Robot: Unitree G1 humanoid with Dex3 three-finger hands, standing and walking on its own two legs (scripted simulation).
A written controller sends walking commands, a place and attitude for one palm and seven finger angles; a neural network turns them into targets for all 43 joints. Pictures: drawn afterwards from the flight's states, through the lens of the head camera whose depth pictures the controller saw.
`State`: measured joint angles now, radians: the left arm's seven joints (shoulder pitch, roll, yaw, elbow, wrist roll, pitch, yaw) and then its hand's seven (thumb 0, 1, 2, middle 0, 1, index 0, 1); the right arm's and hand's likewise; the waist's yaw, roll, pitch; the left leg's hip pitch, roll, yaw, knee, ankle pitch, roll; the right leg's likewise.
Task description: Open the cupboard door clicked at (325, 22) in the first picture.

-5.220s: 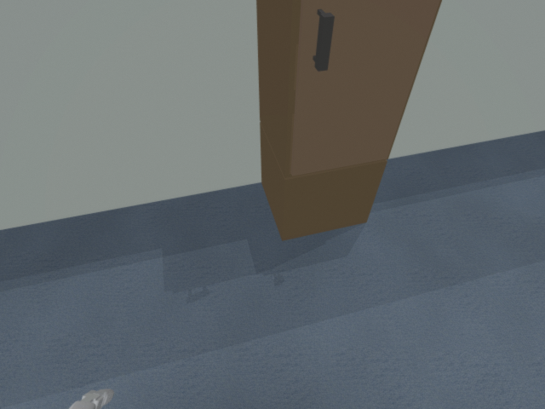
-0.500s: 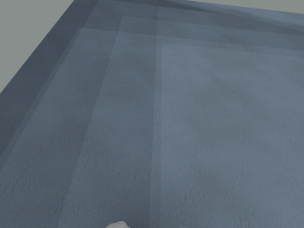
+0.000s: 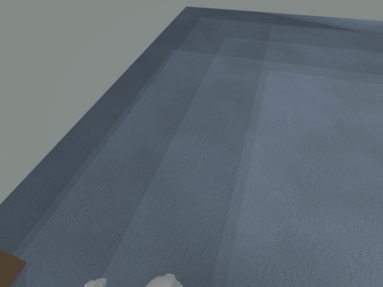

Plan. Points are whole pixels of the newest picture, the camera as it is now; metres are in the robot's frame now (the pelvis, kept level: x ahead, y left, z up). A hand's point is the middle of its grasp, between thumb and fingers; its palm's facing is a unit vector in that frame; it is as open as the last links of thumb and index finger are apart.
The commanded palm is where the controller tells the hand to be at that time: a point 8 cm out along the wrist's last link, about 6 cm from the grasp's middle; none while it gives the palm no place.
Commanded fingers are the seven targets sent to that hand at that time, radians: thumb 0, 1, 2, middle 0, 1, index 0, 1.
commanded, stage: turn to face it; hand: left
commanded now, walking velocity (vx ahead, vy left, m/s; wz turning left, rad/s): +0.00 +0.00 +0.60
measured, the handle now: out of the picture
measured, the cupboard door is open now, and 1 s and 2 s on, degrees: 0 0 0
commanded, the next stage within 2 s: take the last steps up to it in 1.92 s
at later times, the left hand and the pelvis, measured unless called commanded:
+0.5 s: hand out of the picture -0.05 +0.27 -0.18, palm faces +0.35 -0.90 -0.25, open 7.4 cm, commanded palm none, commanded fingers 0.00 0.90 0.90 -0.20 -0.30 -0.20 -0.30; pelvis -0.03 +0.04 +0.00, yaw +18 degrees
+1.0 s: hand out of the picture -0.05 +0.21 -0.14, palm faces +0.56 -0.78 -0.28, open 7.4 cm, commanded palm none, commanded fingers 0.00 0.90 0.90 -0.20 -0.30 -0.20 -0.30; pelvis -0.02 +0.00 +0.00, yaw +37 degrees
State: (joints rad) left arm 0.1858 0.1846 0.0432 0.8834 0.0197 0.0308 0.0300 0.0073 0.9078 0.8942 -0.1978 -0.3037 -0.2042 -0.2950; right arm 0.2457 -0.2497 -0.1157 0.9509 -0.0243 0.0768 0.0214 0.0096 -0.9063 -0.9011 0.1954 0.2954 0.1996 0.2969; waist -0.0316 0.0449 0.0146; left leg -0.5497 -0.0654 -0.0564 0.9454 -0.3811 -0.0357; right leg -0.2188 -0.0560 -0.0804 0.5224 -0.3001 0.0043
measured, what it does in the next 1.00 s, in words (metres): steps on the spot, turning left: left foot, then right foot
